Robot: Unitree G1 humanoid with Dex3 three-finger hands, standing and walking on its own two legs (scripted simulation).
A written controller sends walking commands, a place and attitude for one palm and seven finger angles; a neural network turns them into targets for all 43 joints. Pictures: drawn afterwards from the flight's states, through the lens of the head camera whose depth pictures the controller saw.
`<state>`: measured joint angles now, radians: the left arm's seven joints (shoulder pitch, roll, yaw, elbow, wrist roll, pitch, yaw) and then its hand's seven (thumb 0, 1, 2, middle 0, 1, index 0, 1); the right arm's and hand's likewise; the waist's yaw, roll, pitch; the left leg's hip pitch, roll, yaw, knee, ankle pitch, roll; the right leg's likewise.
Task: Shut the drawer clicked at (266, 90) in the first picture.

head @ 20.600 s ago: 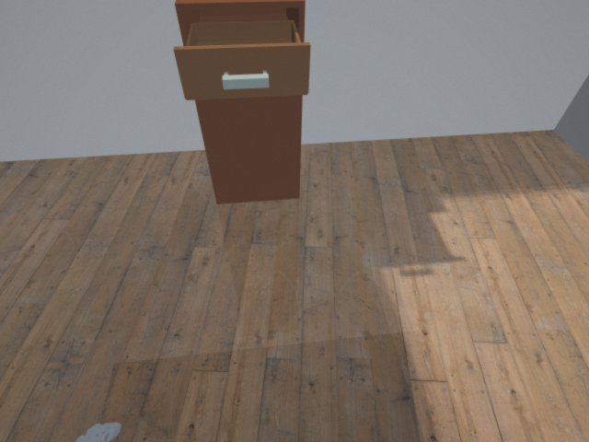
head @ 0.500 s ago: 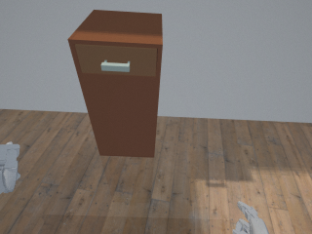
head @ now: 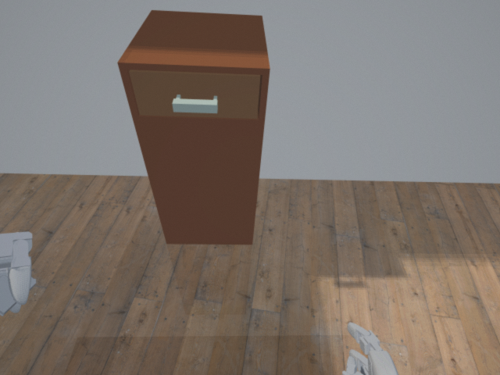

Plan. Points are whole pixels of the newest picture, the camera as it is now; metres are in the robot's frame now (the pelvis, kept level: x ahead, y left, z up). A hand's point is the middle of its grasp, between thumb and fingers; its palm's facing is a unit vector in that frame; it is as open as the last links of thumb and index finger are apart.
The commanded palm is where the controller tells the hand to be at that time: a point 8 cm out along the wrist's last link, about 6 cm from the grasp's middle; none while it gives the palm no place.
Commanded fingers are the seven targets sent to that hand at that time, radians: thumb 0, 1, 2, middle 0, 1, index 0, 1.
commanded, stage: stop stepping back and stand still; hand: left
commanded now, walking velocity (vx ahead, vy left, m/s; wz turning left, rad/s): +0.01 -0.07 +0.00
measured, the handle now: (196, 102) +0.82 +0.19 +0.01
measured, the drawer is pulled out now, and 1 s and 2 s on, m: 0.00 0.00 0.00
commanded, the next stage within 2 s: let the arm hang, fingers relaxed in 0.30 s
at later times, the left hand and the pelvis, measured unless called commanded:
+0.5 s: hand (80, 304) +0.21 +0.25 +0.05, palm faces +0.18 -0.84 -0.51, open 3.2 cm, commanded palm none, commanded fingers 0.00 0.90 0.90 -1.16 -1.34 -1.16 -1.34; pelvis -0.01 +0.00 -0.02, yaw +2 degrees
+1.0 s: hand out of the picture -0.09 +0.16 -0.18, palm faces +0.11 -0.97 -0.22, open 5.5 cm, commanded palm none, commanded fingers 0.00 0.90 0.90 -0.20 -0.30 -0.20 -0.30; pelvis +0.00 -0.02 -0.01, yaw +4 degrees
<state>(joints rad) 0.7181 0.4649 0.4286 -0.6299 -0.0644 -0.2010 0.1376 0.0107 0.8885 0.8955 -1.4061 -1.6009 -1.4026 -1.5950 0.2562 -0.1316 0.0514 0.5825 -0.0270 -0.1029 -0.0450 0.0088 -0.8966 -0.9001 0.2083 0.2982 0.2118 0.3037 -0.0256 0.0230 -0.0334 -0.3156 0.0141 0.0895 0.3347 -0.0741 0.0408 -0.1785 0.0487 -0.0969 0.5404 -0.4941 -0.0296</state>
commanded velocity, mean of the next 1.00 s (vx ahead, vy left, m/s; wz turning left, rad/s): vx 0.00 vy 0.00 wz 0.00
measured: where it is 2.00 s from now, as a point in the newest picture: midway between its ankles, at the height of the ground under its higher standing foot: outside the picture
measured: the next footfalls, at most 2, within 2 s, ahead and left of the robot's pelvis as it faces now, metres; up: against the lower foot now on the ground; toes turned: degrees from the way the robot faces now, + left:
right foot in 0.04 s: +0.01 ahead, -0.11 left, +0.00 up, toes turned -1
